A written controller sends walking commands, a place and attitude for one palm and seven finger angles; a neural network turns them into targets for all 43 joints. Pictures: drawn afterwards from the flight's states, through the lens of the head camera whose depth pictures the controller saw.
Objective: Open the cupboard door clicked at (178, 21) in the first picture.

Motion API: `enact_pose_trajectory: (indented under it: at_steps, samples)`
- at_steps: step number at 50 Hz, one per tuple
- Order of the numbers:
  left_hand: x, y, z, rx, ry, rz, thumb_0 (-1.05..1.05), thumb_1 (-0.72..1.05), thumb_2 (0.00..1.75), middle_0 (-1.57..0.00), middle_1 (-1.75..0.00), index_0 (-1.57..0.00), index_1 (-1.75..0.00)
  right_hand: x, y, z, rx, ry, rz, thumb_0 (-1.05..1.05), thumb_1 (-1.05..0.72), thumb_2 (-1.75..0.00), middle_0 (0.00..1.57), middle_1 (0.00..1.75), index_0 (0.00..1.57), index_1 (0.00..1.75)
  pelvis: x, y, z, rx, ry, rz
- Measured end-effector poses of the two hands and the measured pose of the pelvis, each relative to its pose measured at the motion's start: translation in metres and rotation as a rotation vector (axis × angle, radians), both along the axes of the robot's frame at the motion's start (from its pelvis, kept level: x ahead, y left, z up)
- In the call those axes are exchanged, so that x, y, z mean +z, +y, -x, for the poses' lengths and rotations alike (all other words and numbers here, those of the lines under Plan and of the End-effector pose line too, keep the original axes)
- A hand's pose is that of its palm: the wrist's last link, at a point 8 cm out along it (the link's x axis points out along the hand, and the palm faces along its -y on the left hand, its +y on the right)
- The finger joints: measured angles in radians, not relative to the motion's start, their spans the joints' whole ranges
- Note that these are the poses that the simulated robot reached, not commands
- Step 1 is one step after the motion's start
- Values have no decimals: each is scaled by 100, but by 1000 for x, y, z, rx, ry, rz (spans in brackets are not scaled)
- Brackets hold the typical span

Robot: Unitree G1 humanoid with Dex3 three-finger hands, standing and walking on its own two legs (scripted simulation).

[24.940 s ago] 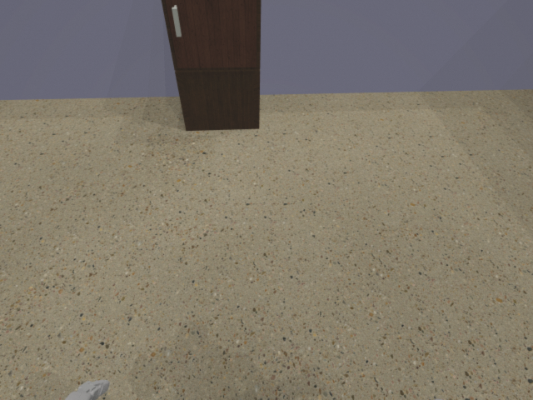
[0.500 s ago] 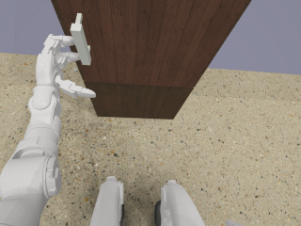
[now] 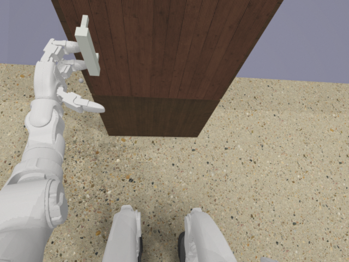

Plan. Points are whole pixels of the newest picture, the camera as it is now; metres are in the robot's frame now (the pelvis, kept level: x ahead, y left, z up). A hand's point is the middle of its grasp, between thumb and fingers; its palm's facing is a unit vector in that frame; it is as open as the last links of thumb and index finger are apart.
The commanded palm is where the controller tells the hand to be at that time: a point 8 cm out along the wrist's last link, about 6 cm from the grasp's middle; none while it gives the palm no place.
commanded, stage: move the hooked fingers beside the handle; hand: left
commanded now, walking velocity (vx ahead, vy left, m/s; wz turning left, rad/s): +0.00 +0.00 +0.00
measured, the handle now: (90, 47) +0.58 +0.18 +0.04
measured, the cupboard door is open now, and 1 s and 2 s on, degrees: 0 0 0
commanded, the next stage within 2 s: none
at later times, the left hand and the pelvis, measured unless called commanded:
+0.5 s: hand (75, 75) +0.51 +0.21 +0.03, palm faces +0.02 -1.00 -0.02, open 13.9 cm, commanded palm +0.49 +0.24 +0.03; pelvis +0.00 +0.00 +0.00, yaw -2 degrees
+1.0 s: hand (58, 75) +0.50 +0.24 +0.04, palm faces +0.03 -1.00 -0.03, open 14.0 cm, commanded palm +0.49 +0.26 +0.03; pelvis +0.00 +0.00 -0.01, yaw -2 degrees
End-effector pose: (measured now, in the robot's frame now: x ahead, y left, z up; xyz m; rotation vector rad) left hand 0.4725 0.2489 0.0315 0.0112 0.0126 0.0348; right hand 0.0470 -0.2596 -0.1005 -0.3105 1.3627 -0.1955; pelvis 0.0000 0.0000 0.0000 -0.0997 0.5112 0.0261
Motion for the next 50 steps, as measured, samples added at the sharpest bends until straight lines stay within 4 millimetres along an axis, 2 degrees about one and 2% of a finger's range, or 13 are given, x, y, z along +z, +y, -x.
enact_pose_trajectory:
  at_steps: [24,31,37,50]
  samples:
    - [1,12,-12,-13,12,-11,-2,-50,30,-30,-120,-30,-121,-2,-6,15,-40,5,9,0,-91,-89,20,30,20,30,-5,-4,1,-29,9,-4]
    - [3,22,-10,-9,5,-19,-2,-50,30,-30,-120,-30,-120,-3,-7,15,-39,11,12,0,-91,-89,20,30,20,30,-5,-4,1,-30,13,-4]
    - [4,21,-11,-23,9,-9,-2,-50,30,-30,-120,-30,-120,-3,-9,13,-32,9,18,0,-91,-89,20,30,20,30,-5,-5,1,-27,13,-2]
    - [7,44,-7,-8,7,-21,-2,-50,30,-30,-120,-30,-120,-1,-11,13,-27,-3,35,0,-91,-89,20,30,20,30,-7,-4,4,-31,10,4]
